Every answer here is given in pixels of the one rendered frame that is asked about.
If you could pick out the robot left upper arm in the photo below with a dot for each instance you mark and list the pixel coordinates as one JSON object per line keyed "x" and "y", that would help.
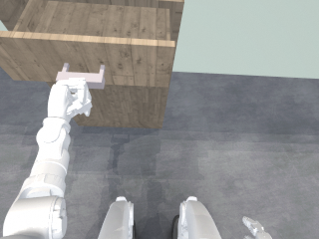
{"x": 43, "y": 217}

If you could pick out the drawer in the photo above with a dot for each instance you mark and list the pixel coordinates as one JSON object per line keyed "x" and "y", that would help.
{"x": 133, "y": 43}

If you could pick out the handle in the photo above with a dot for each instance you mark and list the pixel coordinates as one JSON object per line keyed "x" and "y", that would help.
{"x": 93, "y": 80}

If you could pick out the cabinet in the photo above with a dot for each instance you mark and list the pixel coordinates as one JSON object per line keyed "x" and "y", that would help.
{"x": 117, "y": 105}

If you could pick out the robot left hand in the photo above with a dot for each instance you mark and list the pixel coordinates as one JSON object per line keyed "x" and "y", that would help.
{"x": 63, "y": 104}

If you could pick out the left robot thigh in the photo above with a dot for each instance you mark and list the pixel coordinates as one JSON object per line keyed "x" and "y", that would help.
{"x": 119, "y": 219}

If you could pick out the robot right hand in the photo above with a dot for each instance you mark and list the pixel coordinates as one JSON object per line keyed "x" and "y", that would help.
{"x": 255, "y": 228}

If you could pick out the robot left forearm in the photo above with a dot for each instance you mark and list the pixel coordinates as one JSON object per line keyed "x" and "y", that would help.
{"x": 47, "y": 177}

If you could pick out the robot thigh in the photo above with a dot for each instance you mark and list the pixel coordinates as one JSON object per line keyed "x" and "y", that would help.
{"x": 195, "y": 217}
{"x": 119, "y": 219}

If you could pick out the right robot thigh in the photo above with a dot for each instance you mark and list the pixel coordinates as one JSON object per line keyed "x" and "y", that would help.
{"x": 195, "y": 217}

